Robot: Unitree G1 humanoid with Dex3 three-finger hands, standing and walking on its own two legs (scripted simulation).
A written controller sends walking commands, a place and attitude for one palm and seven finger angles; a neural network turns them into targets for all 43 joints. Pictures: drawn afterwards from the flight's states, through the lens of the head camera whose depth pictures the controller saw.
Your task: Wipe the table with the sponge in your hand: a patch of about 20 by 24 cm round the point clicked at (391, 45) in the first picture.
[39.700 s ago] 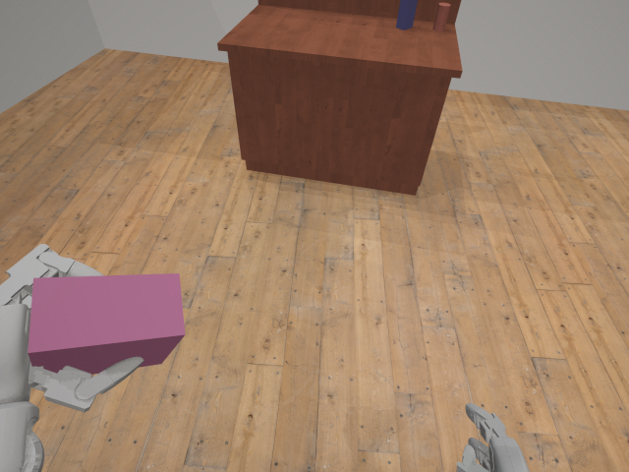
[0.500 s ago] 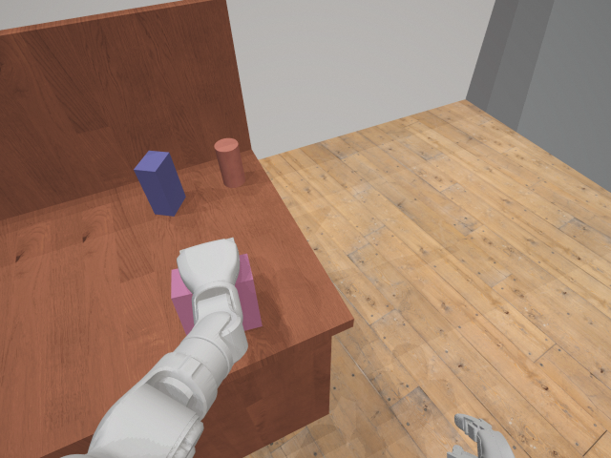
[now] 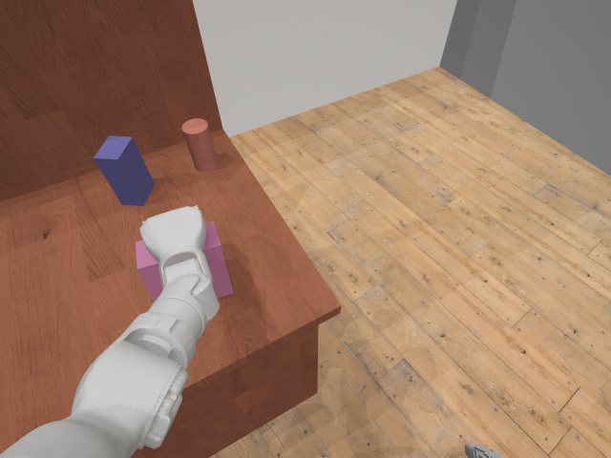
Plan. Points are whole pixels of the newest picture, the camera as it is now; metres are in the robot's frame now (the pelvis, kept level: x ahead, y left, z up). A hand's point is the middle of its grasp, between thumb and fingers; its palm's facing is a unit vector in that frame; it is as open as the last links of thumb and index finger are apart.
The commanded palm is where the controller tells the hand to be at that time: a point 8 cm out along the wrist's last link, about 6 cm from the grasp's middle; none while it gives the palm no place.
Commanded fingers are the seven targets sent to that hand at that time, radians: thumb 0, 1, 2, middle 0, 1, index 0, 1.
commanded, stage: wipe forward along the third lane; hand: left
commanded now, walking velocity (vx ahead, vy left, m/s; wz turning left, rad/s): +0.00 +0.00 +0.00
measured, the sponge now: (190, 276) +0.40 +0.19 -0.04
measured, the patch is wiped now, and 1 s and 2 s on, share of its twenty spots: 0.70 0.90 0.90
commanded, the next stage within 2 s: wipe back along the third lane in 0.70 s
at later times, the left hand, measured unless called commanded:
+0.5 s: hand (171, 232) +0.46 +0.22 +0.00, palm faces -0.10 -0.02 -0.99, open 10.3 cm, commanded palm +0.45 +0.21 +0.03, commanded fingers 0.00 0.10 1.30 -1.20 -1.60 -1.20 -1.60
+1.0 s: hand (166, 219) +0.49 +0.23 +0.00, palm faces -0.08 -0.01 -1.00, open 10.3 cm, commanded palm +0.45 +0.22 +0.04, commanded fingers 0.00 0.10 1.30 -1.20 -1.60 -1.20 -1.60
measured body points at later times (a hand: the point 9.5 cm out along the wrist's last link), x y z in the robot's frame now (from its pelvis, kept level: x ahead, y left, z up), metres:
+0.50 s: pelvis +0.00 +0.03 -0.01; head +0.08 +0.03 +0.44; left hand +0.46 +0.21 +0.06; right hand +0.08 -0.23 -0.14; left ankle +0.01 +0.12 -0.72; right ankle +0.02 -0.07 -0.72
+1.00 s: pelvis +0.01 +0.05 -0.01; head +0.10 +0.06 +0.43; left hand +0.49 +0.23 +0.05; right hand +0.05 -0.21 -0.14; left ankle +0.01 +0.12 -0.72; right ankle +0.02 -0.07 -0.72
